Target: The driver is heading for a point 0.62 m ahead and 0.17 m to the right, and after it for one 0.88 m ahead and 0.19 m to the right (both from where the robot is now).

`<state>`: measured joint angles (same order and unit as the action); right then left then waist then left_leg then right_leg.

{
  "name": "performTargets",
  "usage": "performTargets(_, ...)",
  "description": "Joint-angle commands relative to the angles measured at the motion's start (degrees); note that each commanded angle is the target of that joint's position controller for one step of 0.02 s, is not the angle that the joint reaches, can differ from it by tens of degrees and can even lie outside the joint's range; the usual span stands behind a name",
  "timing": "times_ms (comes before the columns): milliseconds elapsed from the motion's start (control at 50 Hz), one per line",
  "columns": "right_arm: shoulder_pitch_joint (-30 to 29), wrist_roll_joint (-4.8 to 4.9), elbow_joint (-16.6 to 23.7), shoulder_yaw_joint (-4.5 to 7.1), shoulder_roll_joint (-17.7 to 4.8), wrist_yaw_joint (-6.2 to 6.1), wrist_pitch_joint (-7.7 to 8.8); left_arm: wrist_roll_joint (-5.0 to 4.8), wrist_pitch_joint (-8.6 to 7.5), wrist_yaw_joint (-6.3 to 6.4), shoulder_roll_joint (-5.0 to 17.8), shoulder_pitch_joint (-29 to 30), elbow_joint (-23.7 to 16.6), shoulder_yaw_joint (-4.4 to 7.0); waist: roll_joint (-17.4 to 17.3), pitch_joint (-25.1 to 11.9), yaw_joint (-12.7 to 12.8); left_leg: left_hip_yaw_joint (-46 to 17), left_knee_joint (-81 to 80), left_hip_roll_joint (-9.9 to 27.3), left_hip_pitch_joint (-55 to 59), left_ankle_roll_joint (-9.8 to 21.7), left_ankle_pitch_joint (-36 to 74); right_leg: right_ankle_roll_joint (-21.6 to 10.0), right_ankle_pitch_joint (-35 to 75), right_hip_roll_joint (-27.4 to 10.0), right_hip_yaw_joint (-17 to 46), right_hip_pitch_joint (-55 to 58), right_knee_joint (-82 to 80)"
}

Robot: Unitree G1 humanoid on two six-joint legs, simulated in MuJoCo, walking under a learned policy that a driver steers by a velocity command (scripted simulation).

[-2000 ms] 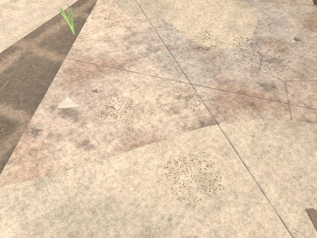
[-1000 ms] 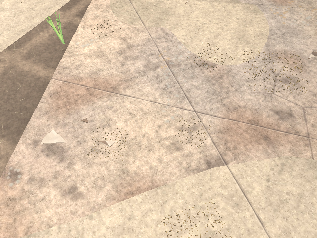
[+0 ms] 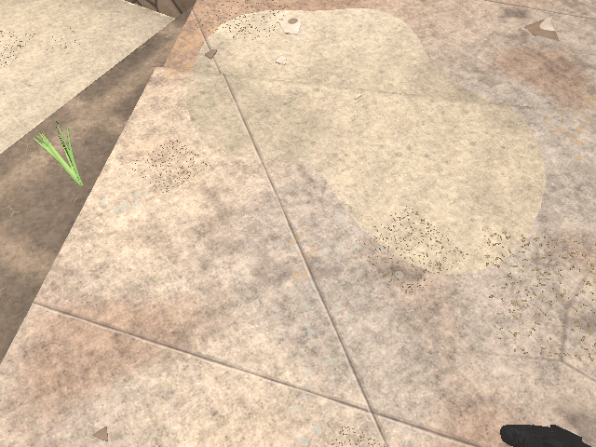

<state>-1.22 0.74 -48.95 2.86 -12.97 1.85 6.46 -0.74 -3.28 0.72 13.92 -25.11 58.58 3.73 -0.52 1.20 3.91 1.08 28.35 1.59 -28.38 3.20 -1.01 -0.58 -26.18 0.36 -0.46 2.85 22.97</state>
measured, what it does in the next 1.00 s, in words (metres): walks ahead, turning right: right foot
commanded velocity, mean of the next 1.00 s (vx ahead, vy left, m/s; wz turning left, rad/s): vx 0.46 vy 0.00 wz -0.39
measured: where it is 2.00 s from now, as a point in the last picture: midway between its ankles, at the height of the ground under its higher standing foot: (408, 392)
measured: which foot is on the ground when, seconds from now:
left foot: down 0.00-0.56, up 0.58-1.00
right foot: down 0.00-0.00, up 0.02-0.52, down 0.54-1.00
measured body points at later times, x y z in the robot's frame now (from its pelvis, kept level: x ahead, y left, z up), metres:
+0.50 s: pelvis +0.26 -0.03 +0.00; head +0.28 -0.04 +0.45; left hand +0.51 +0.15 -0.09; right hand +0.19 -0.30 -0.14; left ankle +0.13 +0.12 -0.72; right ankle +0.37 -0.18 -0.70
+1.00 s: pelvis +0.51 -0.13 +0.01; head +0.53 -0.14 +0.46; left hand +0.68 +0.10 -0.11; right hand +0.58 -0.42 -0.10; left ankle +0.71 -0.09 -0.70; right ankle +0.37 -0.16 -0.72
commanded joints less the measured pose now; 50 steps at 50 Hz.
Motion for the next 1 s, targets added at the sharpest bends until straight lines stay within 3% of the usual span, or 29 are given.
performTargets(20,25.84,-1.17,-3.91,5.27,-18.14,-0.79,0.08,-0.1,-1.58,-0.09,-1.71,-4.66,-5.33,-1.43,-16.63,-23.59,-9.01,-37.32,-5.98,23.46,53.2,14.04,-11.58,-1.11,-5.56,3.05,2.0,-37.99,43.89)
performTargets(40,24.65,-0.69,-3.25,3.74,-12.31,-0.8,0.06,-1.49,-2.4,-0.13,4.81,-1.93,-4.62,-0.02,-11.88,-21.5,-10.69,-39.73,-9.53,21.88,50.17,12.41,-17.73,-1.54,-7.68,0.09,8.94,-42.92,51.15)
performTargets(60,19.95,-0.41,-2.5,2.88,-9.36,-1.06,0.16,-2.34,-2.69,-0.06,7.57,2.94,-6.24,0.89,-9.19,-13.15,-10.04,-30.39,-10.54,20.45,42.81,9.61,-16.59,-2.1,-2.88,-2.5,7.85,-46.42,52.43)
performTargets(80,15.65,-0.57,-1.84,2.36,-7.95,-1.06,0.28,-2.1,-2.58,0.32,7.32,5.54,-6.73,1.02,-4.73,-8.59,-8.3,-23.72,-12.4,18.57,34.25,8.13,-12.54,-2.17,2.4,-5.37,6.61,-44.42,50.77)
performTargets(100,12.79,-0.97,-1.84,2.08,-6.57,-0.95,0.42,-1.41,-2.18,0.61,6.68,6.84,-7.0,1.46,-3.78,-5.39,-6.74,-18.7,-14.66,16.8,27.24,7.3,-9.48,-2.2,5.86,-7.08,6.43,-41.89,48.07)
performTargets(140,10.82,-1.63,-2.39,1.75,-5.05,-0.92,0.64,-1.47,-0.54,0.4,3.99,4.79,-6.89,1.69,-5.59,-3.2,-3.97,-11.34,-18.3,14.56,20.43,6.67,-6.74,-2.49,9.06,-8.98,6.58,-36.9,45.43)
performTargets(160,10.94,-1.5,-2.78,1.94,-5.41,-1.09,0.78,-1.51,0.2,0.33,2.9,4.87,-7.3,1.65,-5.18,-2.21,-3.48,-8.81,-19.54,14.42,18.99,7.06,-5.19,-2.42,9.73,-9.47,6.3,-37.0,44.53)
performTargets(220,11.92,-1.63,-3.6,2.65,-7.56,-1.98,0.94,-0.93,1.37,0.31,3.08,8.55,-9.57,2.0,-3.08,0.31,-3.18,-3.06,-21.61,14.45,18.66,7.57,-1.12,-1.59,16.09,-9.82,6.86,-41.65,39.93)
performTargets(320,14.01,-1.48,-3.88,3.08,-9.44,-3.08,0.16,-0.49,0.81,-1.33,2.41,16.57,-12.56,1.48,-1.9,2.31,-5.19,5.75,-22.16,12.85,21.72,6.0,3.0,-1.05,28.36,-8.57,3.34,-42.47,24.86)
performTargets(420,19.1,-0.34,-4.88,3.74,-11.29,-3.3,-1.53,-0.52,0.84,-3.23,2.01,25.53,-17.2,0.61,-1.29,5.09,-8.22,9.56,-19.08,15.46,31.03,5.27,6.96,-2.57,25.23,-7.13,-1.33,-44.76,16.19)
performTargets(440,19.3,-0.06,-4.9,3.91,-11.72,-3.27,-1.98,-0.6,0.91,-3.6,2.37,26.11,-18.04,0.68,-1.77,5.04,-7.94,10.2,-17.42,16.01,32.81,4.84,10.28,-3.24,22.82,-6.49,-2.25,-44.29,15.3)
performTargets(480,17.9,0.39,-4.19,4.36,-13.33,-3.38,-2.7,-0.65,1.12,-4.07,4.15,24.4,-18.98,1.46,-3.76,2.5,-5.61,11.96,-11.05,16.29,34.64,3.61,27.49,-5.21,17.26,-3.31,-5.32,-38.44,14.53)
performTargets(500,17.09,0.63,-3.8,4.59,-14.21,-3.49,-3.13,-0.75,1.26,-4.1,5.65,20.86,-18.64,2.27,-4.89,-0.15,-3.2,12.68,-4.92,16.07,34.78,2.97,36.95,-6.46,14.47,-0.95,-6.96,-32.99,14.64)
performTargets(520,15.8,0.9,-3.36,4.61,-14.61,-3.54,-3.6,-0.98,1.27,-3.96,7.99,13.5,-17.04,3.64,-4.63,-4.0,1.23,13.87,5.31,14.65,32.75,1.76,41.41,-8.24,15.59,1.83,-8.12,-23.15,11.82)
performTargets(540,15.76,0.65,-2.82,4.23,-13.92,-3.6,-3.55,-1.01,1.49,-3.01,12.13,3.82,-14.44,5.84,-2.06,-9.14,5.72,14.44,19.89,12.33,23.51,-0.79,33.06,-10.66,18.68,2.6,-4.81,-6.76,8.55)
performTargets(560,19.29,-1.88,-0.06,2.1,-6.52,-3.13,-2.56,-1.14,1.7,-1.93,19.18,0.84,-13.51,7.38,12.61,-13.03,1.84,13.29,41.29,4.56,-0.59,-4.28,-11.8,-18.12,17.04,-12.03,21.27,12.35,6.81)
performTargets(580,18.41,-0.57,1.89,1.07,-5.54,-2.26,0.2,-0.4,0.63,-2.35,18.63,0.6,-15.64,6.38,12.4,-22.26,0.71,-1.37,52.34,-3.46,-12.94,-4.81,-34.47,-25.77,7.66,-20.51,48.7,20.94,-4.4)
performTargets(600,10.5,1.99,3.6,2.14,-9.6,-1.64,1.89,0.18,-0.16,-2.81,13.84,1.02,-15.33,4.91,6.01,-16.94,3.37,-5.73,53.57,-0.52,-19.3,-3.11,-29.88,-21.72,10.28,-19.18,42.85,18.69,-7.3)
performTargets(620,9.01,2.22,4.02,1.98,-9.31,-1.59,2.67,-0.01,-0.73,-2.77,11.77,3.99,-15.44,4.29,4.57,-10.9,1.56,-5.31,49.52,1.95,-19.92,-1.76,-24.49,-19.49,14.74,-17.03,34.23,11.27,-6.74)
performTargets(640,9.7,0.81,2.81,2.22,-9.33,-2.08,2.7,-0.23,-0.92,-2.67,9.66,8.75,-16.51,3.63,0.86,-7.37,-1.28,-5.5,44.58,4.39,-15.84,-1.82,-20.63,-17.52,20.0,-14.32,27.39,2.38,-6.73)
performTargets(660,10.91,-0.08,2.25,2.85,-10.19,-2.32,2.03,0.11,-0.98,-2.45,7.9,12.06,-17.59,2.99,1.4,-5.66,-3.52,-5.71,40.38,5.96,-11.07,-2.22,-18.3,-16.41,24.85,-12.45,22.87,-4.57,-7.6)
performTargets(680,11.72,-0.3,2.22,3.1,-10.29,-2.23,1.09,0.47,-1.03,-2.19,7.44,13.18,-18.26,2.72,2.03,-5.26,-4.77,-5.84,38.29,6.51,-7.68,-2.76,-16.98,-16.1,26.65,-11.29,21.25,-8.58,-8.88)
performTargets(720,12.29,-0.89,2.16,2.9,-8.58,-2.2,-0.31,0.33,-1.37,-1.56,8.25,12.46,-18.04,2.75,1.97,-4.67,-5.52,-4.43,33.61,6.41,-6.06,-4.4,-14.18,-16.24,32.03,-10.41,17.34,-12.22,-10.29)
performTargets(760,8.87,-1.37,3.23,2.43,-7.34,-2.34,-0.88,0.27,-1.59,-0.76,9.21,10.12,-17.15,2.89,2.42,-3.09,-4.54,-3.57,26.92,5.98,-7.75,-5.79,-8.31,-15.76,34.93,-9.53,14.17,-13.33,-11.42)
performTargets(860,1.98,-0.94,4.41,1.13,-5.34,-1.14,-0.26,0.79,-1.1,0.22,8.6,7.35,-14.9,2.2,5.04,-1.29,-1.11,-0.34,7.4,2.45,-1.95,-4.89,10.46,-10.48,43.61,-6.18,5.09,-14.02,-9.49)
performTargets(900,1.28,-0.54,4.53,1.01,-5.78,-0.54,-0.15,1.11,-1.04,0.3,8.41,6.61,-13.72,1.88,5.57,-1.43,-0.49,-0.47,4.72,1.72,-0.49,-3.68,13.55,-9.74,43.24,-7.65,4.86,-11.94,-8.52)
performTargets(940,1.23,-0.53,4.73,1.1,-6.74,0.08,-0.14,1.4,-0.91,0.32,8.29,7.41,-12.98,1.73,5.51,-1.32,-0.73,-1.01,3.0,1.17,-1.2,-2.08,9.78,-9.35,44.6,-9.49,5.03,-8.03,-6.01)
performTargets(1000,6.51,-0.96,4.09,2.27,-10.25,0.86,0.13,0.98,-0.12,0.94,9.77,10.66,-12.93,2.19,5.96,-3.43,-4.4,-0.02,0.53,-1.52,2.6,0.67,1.83,-7.68,54.21,-10.4,4.6,-3.23,3.23)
